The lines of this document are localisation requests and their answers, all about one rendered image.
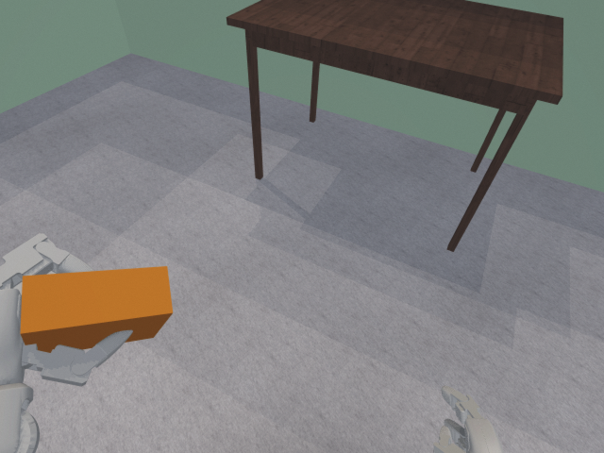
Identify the left robot forearm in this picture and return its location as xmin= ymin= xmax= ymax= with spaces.
xmin=0 ymin=383 xmax=40 ymax=453

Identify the sponge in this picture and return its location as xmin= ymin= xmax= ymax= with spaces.
xmin=21 ymin=266 xmax=173 ymax=353

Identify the table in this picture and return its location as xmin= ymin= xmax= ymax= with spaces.
xmin=226 ymin=0 xmax=563 ymax=252

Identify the robot left hand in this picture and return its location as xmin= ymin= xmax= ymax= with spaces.
xmin=0 ymin=233 xmax=133 ymax=387

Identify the robot right hand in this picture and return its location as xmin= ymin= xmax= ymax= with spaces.
xmin=433 ymin=386 xmax=504 ymax=453

